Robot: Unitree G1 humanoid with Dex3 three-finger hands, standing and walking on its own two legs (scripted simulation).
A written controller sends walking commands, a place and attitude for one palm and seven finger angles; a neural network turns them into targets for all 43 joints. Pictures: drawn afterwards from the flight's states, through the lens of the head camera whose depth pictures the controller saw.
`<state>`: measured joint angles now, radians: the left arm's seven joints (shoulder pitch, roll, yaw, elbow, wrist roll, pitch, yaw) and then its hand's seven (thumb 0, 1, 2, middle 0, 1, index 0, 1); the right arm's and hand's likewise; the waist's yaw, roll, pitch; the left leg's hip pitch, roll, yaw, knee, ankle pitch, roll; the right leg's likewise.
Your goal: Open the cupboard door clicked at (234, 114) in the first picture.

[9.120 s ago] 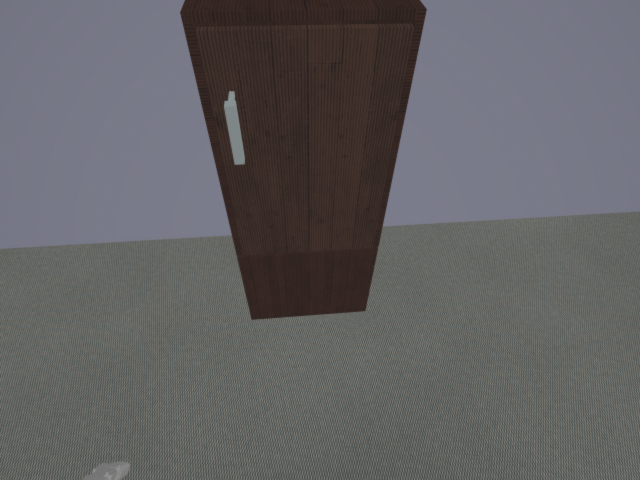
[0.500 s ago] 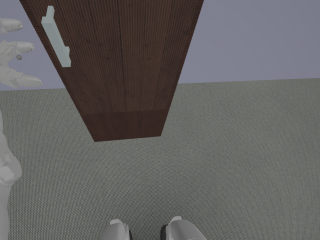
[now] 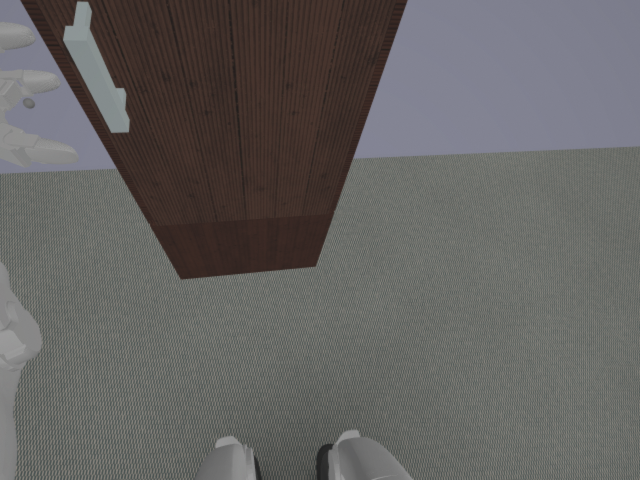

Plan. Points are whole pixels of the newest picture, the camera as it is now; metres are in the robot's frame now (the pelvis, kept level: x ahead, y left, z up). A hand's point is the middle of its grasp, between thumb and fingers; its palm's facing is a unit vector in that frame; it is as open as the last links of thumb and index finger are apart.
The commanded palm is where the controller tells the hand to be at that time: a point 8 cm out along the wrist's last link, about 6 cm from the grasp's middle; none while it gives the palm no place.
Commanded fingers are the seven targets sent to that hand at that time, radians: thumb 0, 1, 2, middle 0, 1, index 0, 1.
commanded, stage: move the hooked fingers beside the handle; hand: left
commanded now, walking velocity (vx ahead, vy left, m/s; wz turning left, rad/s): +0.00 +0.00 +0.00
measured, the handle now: (102, 72) +0.57 +0.20 +0.10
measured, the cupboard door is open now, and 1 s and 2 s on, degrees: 0 0 0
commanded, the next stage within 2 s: slide the fingers in behind the handle in 0.42 s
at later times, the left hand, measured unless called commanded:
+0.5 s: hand (28, 110) +0.51 +0.26 +0.10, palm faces +0.04 -1.00 +0.00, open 14.0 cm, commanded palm +0.50 +0.30 +0.09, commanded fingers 0.00 -0.50 0.30 -0.30 -1.20 -0.30 -1.20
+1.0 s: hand (66, 105) +0.52 +0.23 +0.10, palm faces +0.03 -1.00 +0.01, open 14.0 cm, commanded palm +0.50 +0.27 +0.09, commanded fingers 0.00 -0.50 0.30 -0.30 -1.20 -0.30 -1.20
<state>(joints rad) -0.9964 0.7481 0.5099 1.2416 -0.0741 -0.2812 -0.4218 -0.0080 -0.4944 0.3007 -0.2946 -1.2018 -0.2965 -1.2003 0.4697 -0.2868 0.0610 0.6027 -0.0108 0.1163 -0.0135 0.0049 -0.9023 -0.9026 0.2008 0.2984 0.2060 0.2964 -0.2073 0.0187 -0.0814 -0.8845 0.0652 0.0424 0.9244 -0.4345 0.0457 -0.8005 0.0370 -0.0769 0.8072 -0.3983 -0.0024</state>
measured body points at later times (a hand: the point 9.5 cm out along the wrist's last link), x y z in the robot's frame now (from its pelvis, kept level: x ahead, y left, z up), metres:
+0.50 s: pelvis -0.01 -0.01 +0.00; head +0.13 +0.03 +0.42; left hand +0.50 +0.31 +0.10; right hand -0.02 -0.28 -0.10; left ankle -0.01 +0.08 -0.69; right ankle -0.02 -0.13 -0.69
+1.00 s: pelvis -0.01 +0.00 +0.00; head +0.13 +0.03 +0.43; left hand +0.51 +0.28 +0.10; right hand -0.04 -0.26 -0.10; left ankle -0.01 +0.08 -0.69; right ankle -0.02 -0.13 -0.69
